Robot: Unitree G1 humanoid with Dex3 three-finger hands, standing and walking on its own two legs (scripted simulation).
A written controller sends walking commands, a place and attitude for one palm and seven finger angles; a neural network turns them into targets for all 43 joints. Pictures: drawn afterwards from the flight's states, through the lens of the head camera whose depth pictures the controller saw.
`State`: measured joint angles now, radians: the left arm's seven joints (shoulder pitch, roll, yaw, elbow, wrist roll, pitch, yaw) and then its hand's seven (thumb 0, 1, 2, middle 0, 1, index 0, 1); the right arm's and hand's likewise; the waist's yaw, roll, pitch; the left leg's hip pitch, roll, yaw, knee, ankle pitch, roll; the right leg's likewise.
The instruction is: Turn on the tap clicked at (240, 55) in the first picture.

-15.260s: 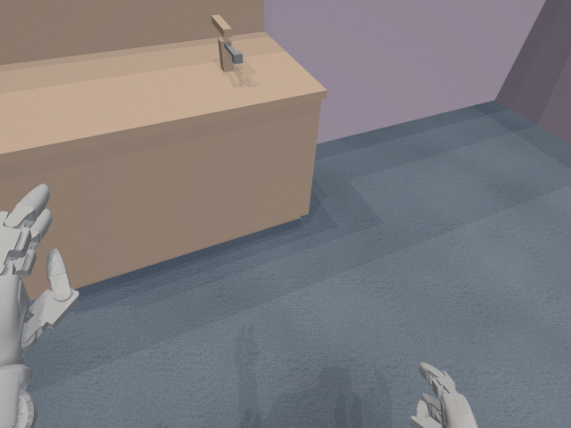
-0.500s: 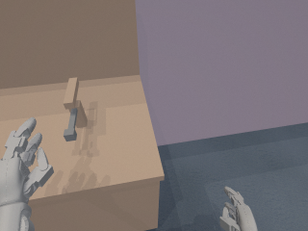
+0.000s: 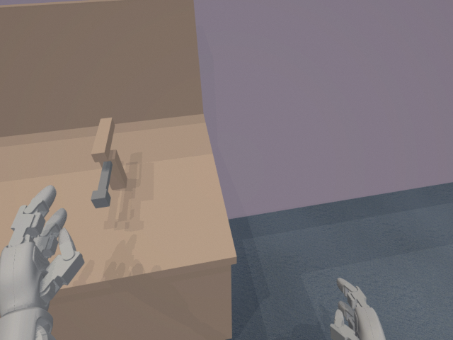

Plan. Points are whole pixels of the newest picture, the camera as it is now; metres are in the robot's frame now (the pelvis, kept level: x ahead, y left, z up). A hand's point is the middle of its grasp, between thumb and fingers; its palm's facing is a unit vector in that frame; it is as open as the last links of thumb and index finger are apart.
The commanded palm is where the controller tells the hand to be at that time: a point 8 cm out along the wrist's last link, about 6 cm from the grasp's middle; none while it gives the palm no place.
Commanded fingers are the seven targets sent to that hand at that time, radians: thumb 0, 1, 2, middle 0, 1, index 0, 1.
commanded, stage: turn the palm inward beside the body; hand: left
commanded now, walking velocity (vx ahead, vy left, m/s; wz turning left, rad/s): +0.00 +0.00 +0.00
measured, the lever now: (101, 198) +0.36 +0.31 +0.05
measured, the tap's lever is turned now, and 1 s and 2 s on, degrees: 0 0 0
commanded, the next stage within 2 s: reach beside the lever's end, fingers flat in 0.34 s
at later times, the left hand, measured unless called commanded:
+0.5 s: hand (96, 244) +0.21 +0.21 +0.14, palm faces +0.45 -0.88 -0.13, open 7.4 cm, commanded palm +0.15 +0.26 +0.15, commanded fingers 0.00 0.90 0.90 -0.20 -0.30 -0.20 -0.30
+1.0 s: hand (82, 238) +0.23 +0.26 +0.11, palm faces +0.50 -0.86 -0.13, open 7.4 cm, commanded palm +0.19 +0.30 +0.12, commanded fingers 0.00 0.90 0.90 -0.19 -0.28 -0.19 -0.28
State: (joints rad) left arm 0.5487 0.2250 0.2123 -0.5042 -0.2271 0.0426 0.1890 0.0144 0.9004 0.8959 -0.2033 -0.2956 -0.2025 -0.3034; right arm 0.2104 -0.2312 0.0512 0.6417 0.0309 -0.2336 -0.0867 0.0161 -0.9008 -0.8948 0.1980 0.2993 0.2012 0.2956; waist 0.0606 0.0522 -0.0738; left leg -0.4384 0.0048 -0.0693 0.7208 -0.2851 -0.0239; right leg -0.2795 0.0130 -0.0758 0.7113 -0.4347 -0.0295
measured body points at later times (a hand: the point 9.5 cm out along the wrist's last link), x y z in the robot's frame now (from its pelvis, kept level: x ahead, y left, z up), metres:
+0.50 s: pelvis +0.02 -0.01 +0.00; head +0.00 -0.03 +0.45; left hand +0.18 +0.26 +0.15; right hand +0.22 -0.23 -0.07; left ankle +0.06 +0.13 -0.71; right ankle -0.03 -0.10 -0.71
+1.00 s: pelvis +0.02 -0.01 +0.00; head +0.01 -0.02 +0.45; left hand +0.20 +0.30 +0.12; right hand +0.19 -0.24 -0.08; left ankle +0.06 +0.13 -0.71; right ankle -0.03 -0.10 -0.71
